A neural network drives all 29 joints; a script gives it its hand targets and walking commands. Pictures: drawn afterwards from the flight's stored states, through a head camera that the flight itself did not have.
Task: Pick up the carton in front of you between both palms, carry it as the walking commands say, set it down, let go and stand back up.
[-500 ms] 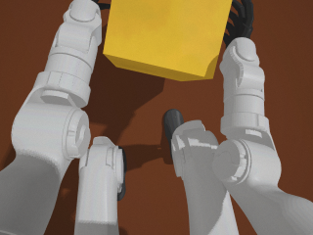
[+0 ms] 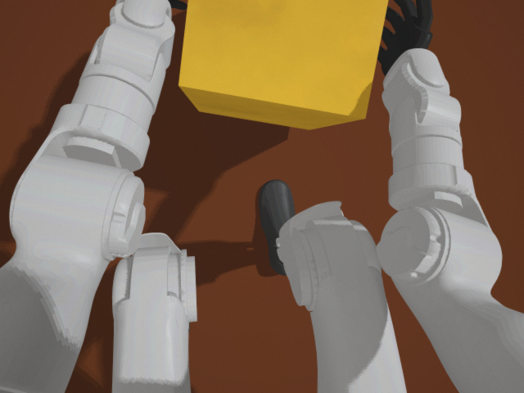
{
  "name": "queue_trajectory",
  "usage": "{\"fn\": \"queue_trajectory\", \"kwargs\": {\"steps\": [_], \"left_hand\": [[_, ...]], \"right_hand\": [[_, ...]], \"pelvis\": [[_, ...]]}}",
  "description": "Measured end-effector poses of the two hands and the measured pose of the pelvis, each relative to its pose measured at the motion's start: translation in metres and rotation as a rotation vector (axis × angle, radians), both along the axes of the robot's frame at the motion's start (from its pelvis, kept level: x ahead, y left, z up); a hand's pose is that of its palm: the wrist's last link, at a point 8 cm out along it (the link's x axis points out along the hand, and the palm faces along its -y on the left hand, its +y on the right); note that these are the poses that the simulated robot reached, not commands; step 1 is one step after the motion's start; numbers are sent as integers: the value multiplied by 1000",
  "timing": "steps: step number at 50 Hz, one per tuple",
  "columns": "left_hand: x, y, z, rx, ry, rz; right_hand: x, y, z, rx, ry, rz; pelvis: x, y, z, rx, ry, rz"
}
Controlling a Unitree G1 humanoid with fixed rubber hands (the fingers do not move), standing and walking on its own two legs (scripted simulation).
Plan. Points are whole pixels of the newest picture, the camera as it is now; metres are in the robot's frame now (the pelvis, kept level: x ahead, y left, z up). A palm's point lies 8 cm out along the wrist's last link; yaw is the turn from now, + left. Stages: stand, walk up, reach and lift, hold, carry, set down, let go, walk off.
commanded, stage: set down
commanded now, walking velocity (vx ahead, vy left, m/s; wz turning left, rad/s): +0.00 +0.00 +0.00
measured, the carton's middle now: (273, 44) +0.53 -0.13 -0.25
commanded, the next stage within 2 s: none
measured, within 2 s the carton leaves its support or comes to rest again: rests again in 0.60 s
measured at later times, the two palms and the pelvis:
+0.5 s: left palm (161, 8) +0.56 +0.02 -0.19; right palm (404, 59) +0.48 -0.28 -0.17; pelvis -0.01 +0.00 -0.01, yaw +0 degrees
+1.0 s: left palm (116, 0) +0.57 +0.07 -0.21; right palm (403, 77) +0.46 -0.30 -0.19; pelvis -0.01 -0.01 -0.01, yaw +0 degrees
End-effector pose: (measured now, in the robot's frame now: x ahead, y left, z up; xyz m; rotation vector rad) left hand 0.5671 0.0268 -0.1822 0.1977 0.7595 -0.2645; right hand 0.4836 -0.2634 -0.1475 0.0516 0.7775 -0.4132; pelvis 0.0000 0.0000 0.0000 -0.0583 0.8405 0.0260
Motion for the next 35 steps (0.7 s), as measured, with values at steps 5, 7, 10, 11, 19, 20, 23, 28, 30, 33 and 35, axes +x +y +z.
{"fn": "queue_trajectory", "kwargs": {"steps": [5,7,10,11,19,20,23,28,30,33,35], "left_hand": [[-4,0,-3,-5,7,-11],[-6,0,-5,-3,9,-16],[-7,0,-7,-9,10,-24],[-7,-1,-7,-12,10,-27],[-7,-5,-9,-41,14,-48],[-8,-6,-9,-45,14,-49],[-8,-7,-10,-59,11,-51],[-9,-8,-11,-75,3,-55],[-10,-8,-12,-79,1,-58],[-10,-8,-12,-81,-5,-65],[-9,-9,-12,-79,-11,-73]], "right_hand": [[-2,-1,-3,-7,9,6],[-2,-2,-5,-7,13,6],[-3,-3,-7,-9,18,5],[-3,-4,-8,-10,18,4],[-4,-11,-15,-20,29,2],[-4,-12,-16,-22,31,2],[-4,-14,-18,-23,35,8],[-5,-17,-21,-21,38,15],[-6,-18,-22,-20,38,16],[-7,-19,-24,-16,38,14],[-8,-19,-25,-12,40,8]], "pelvis": [[-4,1,-2,-4,-4,8],[-5,1,-2,-5,-12,7],[-6,1,-2,-6,-21,7],[-6,1,-2,-6,-23,7],[-6,-2,-3,-5,-39,5],[-6,-3,-4,-4,-41,5],[-6,-4,-5,-4,-49,3],[-7,-5,-7,-5,-67,1],[-7,-6,-8,-5,-75,0],[-8,-6,-10,-6,-88,0],[-9,-6,-10,-6,-97,0]]}}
